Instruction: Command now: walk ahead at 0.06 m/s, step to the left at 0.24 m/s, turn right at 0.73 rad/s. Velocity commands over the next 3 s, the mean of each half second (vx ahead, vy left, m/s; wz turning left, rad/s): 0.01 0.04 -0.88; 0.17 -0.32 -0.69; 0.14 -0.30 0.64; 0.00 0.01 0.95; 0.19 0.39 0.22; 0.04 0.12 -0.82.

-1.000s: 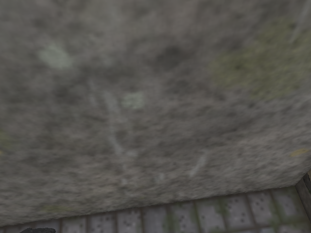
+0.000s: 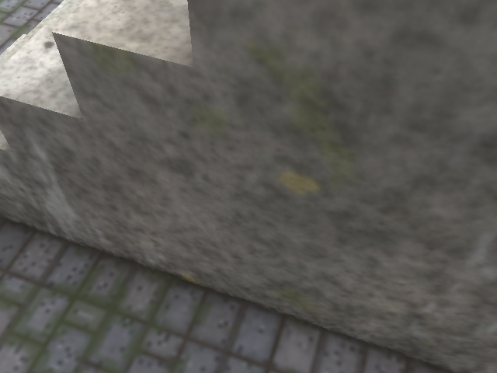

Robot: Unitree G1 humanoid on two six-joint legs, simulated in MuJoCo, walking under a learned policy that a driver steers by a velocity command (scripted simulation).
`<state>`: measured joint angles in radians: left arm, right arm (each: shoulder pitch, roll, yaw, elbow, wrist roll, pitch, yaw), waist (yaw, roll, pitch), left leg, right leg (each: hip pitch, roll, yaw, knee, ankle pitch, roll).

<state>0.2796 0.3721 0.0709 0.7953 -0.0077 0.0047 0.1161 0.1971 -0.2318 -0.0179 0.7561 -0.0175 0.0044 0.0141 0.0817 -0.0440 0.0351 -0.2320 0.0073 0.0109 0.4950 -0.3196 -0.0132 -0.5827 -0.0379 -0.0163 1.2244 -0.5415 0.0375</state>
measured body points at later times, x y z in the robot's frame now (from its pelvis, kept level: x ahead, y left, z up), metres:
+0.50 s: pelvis +0.01 +0.04 +0.01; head +0.06 +0.00 +0.46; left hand +0.25 +0.28 -0.09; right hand +0.14 -0.31 -0.05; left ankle +0.10 +0.17 -0.69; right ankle -0.04 -0.07 -0.73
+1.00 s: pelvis +0.01 +0.00 +0.01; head +0.07 +0.02 +0.46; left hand +0.32 +0.03 -0.10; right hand -0.28 -0.16 -0.06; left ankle +0.13 +0.15 -0.73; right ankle -0.11 -0.22 -0.65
